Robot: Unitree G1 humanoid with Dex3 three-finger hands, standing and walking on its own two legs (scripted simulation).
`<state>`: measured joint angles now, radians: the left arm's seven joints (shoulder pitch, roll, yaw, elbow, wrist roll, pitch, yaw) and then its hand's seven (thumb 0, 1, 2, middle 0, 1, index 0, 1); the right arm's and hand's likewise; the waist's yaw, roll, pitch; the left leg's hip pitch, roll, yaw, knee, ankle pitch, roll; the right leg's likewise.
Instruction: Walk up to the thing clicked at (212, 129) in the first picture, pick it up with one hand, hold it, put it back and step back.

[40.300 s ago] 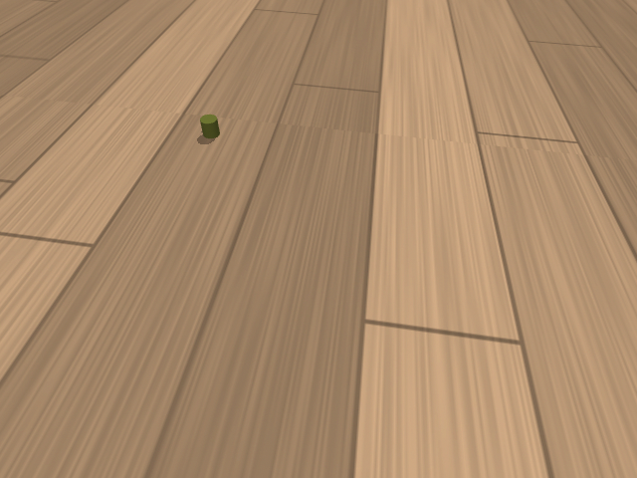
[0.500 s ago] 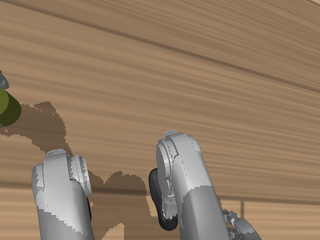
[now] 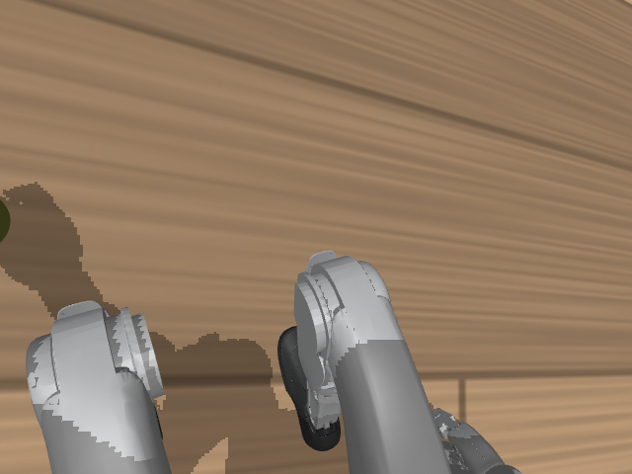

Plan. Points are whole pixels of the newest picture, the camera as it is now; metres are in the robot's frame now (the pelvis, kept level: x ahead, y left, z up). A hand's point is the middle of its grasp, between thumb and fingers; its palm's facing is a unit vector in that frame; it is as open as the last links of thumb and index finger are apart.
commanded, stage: rest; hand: left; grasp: from above
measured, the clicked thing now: out of the picture +0.43 +0.34 -0.25
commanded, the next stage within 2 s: open in 0.32 s
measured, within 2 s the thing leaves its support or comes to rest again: neither
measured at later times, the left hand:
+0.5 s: hand out of the picture +0.43 +0.33 -0.22, palm faces -0.44 -0.15 -0.89, open 11.3 cm
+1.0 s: hand out of the picture +0.43 +0.33 -0.23, palm faces -0.42 -0.13 -0.90, open 13.6 cm
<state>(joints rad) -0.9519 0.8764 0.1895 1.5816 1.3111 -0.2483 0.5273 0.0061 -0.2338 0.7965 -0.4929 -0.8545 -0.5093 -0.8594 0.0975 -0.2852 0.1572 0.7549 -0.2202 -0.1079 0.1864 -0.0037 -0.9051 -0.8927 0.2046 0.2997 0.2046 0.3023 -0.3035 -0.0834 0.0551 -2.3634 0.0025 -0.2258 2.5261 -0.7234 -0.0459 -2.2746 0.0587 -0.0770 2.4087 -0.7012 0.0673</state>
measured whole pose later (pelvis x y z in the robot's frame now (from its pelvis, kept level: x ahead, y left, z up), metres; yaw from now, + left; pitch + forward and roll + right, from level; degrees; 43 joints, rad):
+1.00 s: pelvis -0.01 +0.01 +0.00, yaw -3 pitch +28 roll -13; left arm -1.01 0.96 0.13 1.71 1.29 -0.23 0.60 0.00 -0.49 1.02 -0.13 -1.08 -0.14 -1.07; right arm 0.09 -0.32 0.25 0.73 -0.27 -0.21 0.24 0.00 -0.90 -0.90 0.21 0.30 0.21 0.30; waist -0.34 -0.11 0.09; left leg -2.35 0.01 -0.26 2.56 -0.71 -0.03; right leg -2.24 0.07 -0.11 2.39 -0.67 0.07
